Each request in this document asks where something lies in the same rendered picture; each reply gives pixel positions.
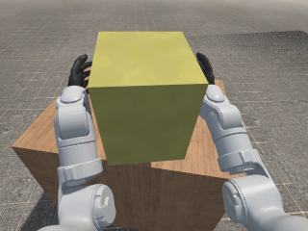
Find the robot right forearm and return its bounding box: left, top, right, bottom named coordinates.
left=199, top=85, right=284, bottom=209

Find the carton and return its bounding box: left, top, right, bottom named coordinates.
left=88, top=32, right=209, bottom=166

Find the right robot upper arm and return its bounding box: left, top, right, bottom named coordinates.
left=222, top=173, right=308, bottom=231

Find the left robot hand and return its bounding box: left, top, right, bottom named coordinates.
left=67, top=54, right=92, bottom=94

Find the robot left forearm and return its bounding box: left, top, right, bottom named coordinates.
left=53, top=86, right=103, bottom=221

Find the pedestal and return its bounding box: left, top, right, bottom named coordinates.
left=12, top=67, right=245, bottom=231

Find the right robot hand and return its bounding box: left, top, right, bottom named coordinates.
left=196, top=52, right=215, bottom=85

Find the left robot upper arm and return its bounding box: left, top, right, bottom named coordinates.
left=37, top=184, right=116, bottom=231

